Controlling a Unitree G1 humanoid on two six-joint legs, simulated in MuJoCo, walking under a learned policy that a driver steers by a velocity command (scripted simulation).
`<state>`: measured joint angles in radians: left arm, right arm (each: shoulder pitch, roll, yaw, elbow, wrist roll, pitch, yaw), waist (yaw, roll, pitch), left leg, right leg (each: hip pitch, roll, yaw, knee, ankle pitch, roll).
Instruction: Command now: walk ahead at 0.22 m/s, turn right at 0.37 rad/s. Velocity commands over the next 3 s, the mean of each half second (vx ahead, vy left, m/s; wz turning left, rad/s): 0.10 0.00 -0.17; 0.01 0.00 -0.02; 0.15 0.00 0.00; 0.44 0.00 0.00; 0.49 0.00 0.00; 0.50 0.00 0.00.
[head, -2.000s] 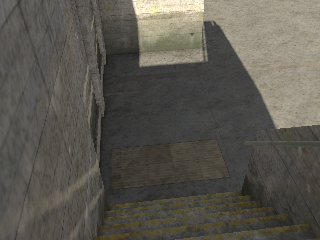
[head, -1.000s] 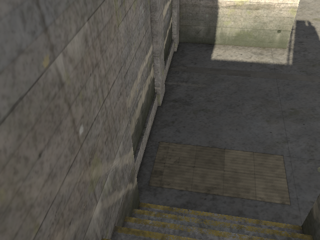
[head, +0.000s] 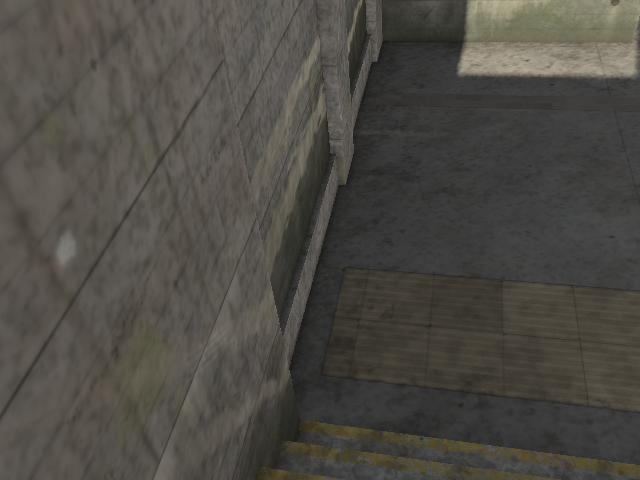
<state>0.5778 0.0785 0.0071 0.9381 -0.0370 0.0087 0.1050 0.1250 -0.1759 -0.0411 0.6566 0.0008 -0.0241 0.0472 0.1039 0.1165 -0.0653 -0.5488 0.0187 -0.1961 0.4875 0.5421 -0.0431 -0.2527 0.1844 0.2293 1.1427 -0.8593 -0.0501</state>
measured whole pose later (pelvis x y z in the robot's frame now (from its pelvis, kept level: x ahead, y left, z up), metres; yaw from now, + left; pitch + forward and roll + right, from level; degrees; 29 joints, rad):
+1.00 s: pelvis +0.16 +0.00 -0.13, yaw -3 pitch +0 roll +0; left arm 0.33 0.17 -0.01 0.91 -0.04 0.07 0.03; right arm 0.37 -0.18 0.03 0.92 0.02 0.06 -0.03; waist 0.00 0.01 0.01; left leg -0.11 0.03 -0.07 0.41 -0.31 -0.04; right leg -0.16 0.00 0.11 0.44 -0.29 0.03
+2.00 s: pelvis +0.33 -0.06 -0.37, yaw -2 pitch +0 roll +3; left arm 0.49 0.22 0.04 0.95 0.01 -0.02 -0.02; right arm 0.37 -0.21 -0.06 0.97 0.05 -0.02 -0.06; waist 0.10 -0.03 -0.02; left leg -0.70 -0.12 -0.18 2.16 -0.74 0.05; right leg -0.33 -0.02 -0.01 0.71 -0.28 -0.07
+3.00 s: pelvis +0.76 -0.08 -0.80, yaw -1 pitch +0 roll +3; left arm 0.30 0.20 0.05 0.88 0.00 -0.02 -0.04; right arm 0.42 -0.19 -0.07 1.02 0.04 -0.03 -0.06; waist 0.03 -0.03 -0.05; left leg -0.56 -0.09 -0.13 2.06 -0.81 0.03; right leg -0.31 -0.05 0.00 0.64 -0.06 -0.06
